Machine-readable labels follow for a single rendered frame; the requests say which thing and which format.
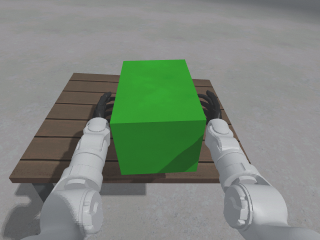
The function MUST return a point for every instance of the carton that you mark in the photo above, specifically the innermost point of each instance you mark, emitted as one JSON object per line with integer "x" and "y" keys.
{"x": 157, "y": 121}

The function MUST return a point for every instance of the robot left upper arm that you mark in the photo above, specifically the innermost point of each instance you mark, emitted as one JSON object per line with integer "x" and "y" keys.
{"x": 70, "y": 214}

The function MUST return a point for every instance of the table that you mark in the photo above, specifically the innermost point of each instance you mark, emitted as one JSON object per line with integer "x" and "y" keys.
{"x": 50, "y": 151}

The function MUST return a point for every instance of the right robot hand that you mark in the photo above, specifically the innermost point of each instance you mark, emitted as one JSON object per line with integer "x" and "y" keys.
{"x": 213, "y": 107}

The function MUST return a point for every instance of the right robot forearm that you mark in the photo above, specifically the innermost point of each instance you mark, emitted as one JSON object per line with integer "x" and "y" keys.
{"x": 229, "y": 159}

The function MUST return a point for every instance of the left robot hand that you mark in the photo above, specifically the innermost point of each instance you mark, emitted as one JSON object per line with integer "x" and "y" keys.
{"x": 102, "y": 106}

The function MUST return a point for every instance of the left robot forearm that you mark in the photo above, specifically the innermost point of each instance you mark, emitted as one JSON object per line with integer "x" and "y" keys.
{"x": 88, "y": 160}

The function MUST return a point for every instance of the robot right upper arm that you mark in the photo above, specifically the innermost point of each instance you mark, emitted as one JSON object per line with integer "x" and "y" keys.
{"x": 259, "y": 212}

